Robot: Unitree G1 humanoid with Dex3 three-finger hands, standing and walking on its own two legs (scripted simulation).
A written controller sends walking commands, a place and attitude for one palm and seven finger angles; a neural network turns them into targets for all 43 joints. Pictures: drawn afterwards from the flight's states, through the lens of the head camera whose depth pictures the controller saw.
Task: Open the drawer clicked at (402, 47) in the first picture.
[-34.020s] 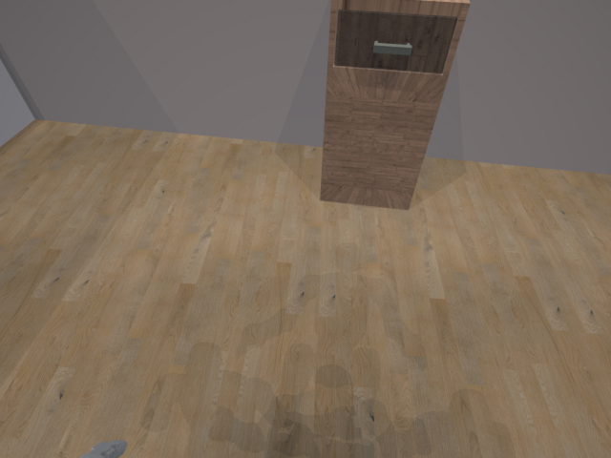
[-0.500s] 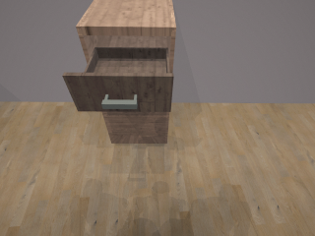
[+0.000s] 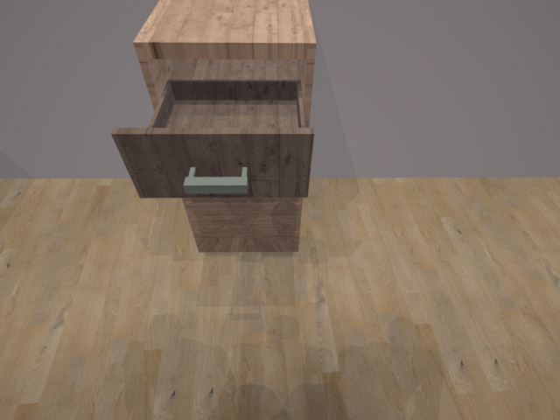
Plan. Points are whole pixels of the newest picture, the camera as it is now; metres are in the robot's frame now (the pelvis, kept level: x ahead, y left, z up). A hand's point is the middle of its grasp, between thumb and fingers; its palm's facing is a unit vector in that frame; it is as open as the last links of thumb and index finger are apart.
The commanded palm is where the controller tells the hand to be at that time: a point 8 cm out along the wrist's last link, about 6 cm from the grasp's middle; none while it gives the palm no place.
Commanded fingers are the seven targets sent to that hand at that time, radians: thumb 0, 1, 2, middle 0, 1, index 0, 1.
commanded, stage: look to check the result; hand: left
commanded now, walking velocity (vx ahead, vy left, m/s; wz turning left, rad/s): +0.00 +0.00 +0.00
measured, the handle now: (217, 178) +0.56 +0.16 -0.01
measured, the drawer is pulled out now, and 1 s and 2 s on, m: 0.30 0.30 0.30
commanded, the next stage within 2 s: stand and wait in 0.30 s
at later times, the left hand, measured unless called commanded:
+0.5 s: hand out of the picture +0.01 +0.16 -0.18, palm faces +0.03 -0.98 -0.18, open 7.4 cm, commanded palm none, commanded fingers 0.00 0.90 0.90 -0.20 -0.30 -0.20 -0.30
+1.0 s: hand out of the picture +0.02 +0.15 -0.17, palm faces +0.03 -0.98 -0.19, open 7.4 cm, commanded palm none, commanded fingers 0.00 0.90 0.90 -0.20 -0.30 -0.20 -0.30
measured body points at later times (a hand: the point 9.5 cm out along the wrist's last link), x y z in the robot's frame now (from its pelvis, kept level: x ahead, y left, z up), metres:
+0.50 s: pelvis +0.01 +0.00 +0.00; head +0.03 -0.01 +0.45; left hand +0.01 +0.21 -0.16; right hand -0.01 -0.21 -0.17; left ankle +0.02 +0.10 -0.74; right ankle +0.02 -0.10 -0.74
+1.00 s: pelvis +0.02 -0.01 +0.00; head +0.05 -0.02 +0.45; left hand +0.02 +0.21 -0.16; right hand +0.02 -0.22 -0.16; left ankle +0.02 +0.10 -0.74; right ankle +0.02 -0.10 -0.74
